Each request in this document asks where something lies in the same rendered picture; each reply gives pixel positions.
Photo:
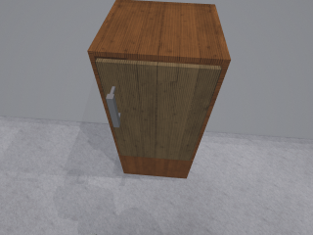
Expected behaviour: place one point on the handle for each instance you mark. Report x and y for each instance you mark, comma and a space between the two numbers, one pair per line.
115, 115

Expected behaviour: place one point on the cupboard door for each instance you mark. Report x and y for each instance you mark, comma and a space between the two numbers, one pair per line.
162, 105

